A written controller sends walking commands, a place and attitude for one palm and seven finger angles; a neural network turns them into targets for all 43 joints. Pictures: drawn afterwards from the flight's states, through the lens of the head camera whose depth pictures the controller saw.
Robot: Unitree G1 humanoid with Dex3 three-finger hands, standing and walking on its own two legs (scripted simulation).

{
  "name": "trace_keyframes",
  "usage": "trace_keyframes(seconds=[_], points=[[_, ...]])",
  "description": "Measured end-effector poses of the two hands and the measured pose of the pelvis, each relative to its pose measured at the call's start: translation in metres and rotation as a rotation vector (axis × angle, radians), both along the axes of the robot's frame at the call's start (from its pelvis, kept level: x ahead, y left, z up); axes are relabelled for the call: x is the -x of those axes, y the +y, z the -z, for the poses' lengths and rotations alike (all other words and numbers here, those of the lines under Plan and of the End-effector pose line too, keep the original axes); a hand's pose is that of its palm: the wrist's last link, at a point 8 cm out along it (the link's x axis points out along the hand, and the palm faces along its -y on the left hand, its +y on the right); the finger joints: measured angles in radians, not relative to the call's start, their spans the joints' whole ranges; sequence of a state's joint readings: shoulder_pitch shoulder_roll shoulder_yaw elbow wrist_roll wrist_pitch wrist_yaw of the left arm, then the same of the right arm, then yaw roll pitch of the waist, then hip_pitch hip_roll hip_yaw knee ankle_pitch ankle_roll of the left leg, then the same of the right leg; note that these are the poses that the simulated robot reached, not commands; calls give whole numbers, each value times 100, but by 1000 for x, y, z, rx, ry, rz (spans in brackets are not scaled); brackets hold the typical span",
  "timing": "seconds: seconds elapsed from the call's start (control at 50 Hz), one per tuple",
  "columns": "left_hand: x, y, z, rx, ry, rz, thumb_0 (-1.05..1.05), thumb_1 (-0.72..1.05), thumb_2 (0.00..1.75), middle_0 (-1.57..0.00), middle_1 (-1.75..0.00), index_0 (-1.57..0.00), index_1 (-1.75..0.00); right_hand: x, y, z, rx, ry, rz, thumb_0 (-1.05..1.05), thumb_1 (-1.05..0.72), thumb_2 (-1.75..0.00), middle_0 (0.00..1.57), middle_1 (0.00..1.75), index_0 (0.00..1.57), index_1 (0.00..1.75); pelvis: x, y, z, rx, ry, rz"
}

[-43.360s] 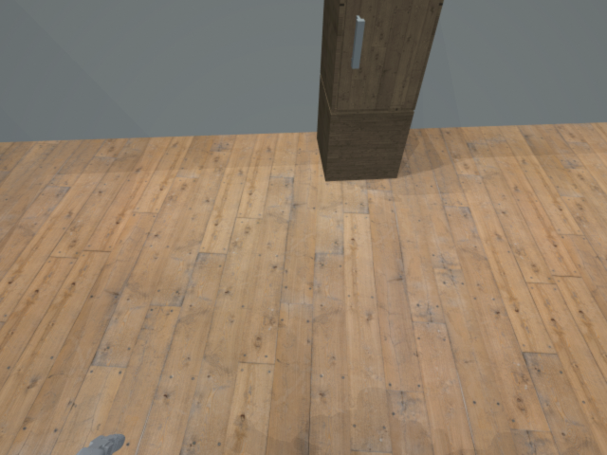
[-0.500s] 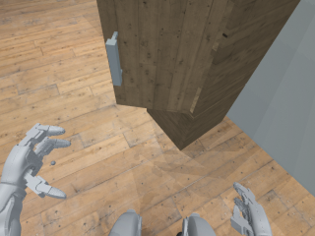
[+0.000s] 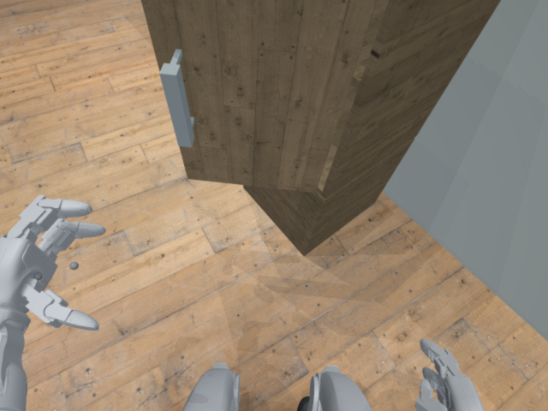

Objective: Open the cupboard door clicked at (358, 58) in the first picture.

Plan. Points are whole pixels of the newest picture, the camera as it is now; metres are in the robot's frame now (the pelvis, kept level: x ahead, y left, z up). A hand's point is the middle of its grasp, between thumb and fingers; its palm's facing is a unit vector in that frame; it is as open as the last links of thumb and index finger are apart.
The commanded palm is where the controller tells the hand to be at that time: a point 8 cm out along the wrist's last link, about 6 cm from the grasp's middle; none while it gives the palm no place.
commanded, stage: raise the hand with hooked fingers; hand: left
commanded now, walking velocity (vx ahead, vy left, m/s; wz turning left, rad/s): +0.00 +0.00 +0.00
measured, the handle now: (182, 101) +0.61 +0.20 +0.03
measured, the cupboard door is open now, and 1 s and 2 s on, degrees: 47 47 47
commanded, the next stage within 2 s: move the hooked fingers beside the handle in 0.18 s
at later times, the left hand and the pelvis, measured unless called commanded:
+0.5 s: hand (92, 247) +0.31 +0.26 +0.04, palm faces -0.02 -1.00 -0.04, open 14.0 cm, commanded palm +0.30 +0.31 +0.05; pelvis -0.01 -0.02 -0.01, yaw +0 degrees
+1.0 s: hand (106, 184) +0.41 +0.28 +0.04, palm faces -0.05 -1.00 -0.02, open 14.0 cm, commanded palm +0.40 +0.32 +0.04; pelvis -0.01 +0.00 -0.01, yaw -2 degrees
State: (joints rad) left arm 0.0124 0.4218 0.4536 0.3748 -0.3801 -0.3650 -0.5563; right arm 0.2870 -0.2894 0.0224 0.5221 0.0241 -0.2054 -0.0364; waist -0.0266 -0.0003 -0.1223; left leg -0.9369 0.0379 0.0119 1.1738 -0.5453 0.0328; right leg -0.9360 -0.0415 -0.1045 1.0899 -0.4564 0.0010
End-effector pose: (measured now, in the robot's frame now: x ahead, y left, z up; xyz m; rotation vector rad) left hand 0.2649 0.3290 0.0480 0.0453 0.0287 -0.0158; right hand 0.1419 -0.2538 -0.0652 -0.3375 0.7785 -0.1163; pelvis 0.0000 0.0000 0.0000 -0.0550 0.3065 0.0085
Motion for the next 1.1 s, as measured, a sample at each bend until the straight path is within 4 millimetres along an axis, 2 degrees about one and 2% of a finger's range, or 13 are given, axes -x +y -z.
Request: trace_keyframes(seconds=[0.16, 0.38, 0.54, 0.76, 0.92, 1.1], points=[[3, -12, -3, -16, 24, 35, -1, -50, 30, -30, -120, -30, -120, -8, -2, 2, -26, -24, 0, 2, -90, -90, 20, 30, 20, 30, 0, -8, 0, -4, -3, 0], [0, -15, -2, -5, 7, 8, -1, -50, 30, -30, -120, -30, -120, -14, -5, 8, -35, -40, -17, 1, -90, -90, 20, 30, 20, 30, 2, -15, 4, -8, -6, -5], [-38, -12, -1, 6, -28, 10, -1, -50, 30, -30, -120, -30, -120, 1, -14, 18, -4, 8, 12, 1, -90, -90, 20, 30, 20, 30, 8, -18, 10, -7, 7, -2], [-86, 0, 2, 23, 10, 22, -1, -50, 30, -30, -120, -30, -120, 44, -23, 27, 19, 143, 88, 1, -90, -90, 20, 30, 20, 30, 8, -11, 12, -5, 46, 17], [-116, 1, 8, 39, -10, 22, -1, -50, 30, -30, -120, -30, -120, 70, -21, 31, 38, 249, 131, 1, -90, -90, 20, 30, 20, 30, 7, -3, 14, 0, 70, 26], [-147, -1, 3, 31, -13, 37, -1, -50, 30, -30, -120, -30, -120, 87, -11, 32, 35, 329, 159, 1, -90, -90, 20, 30, 20, 30, 6, 5, 12, 9, 89, 26]])
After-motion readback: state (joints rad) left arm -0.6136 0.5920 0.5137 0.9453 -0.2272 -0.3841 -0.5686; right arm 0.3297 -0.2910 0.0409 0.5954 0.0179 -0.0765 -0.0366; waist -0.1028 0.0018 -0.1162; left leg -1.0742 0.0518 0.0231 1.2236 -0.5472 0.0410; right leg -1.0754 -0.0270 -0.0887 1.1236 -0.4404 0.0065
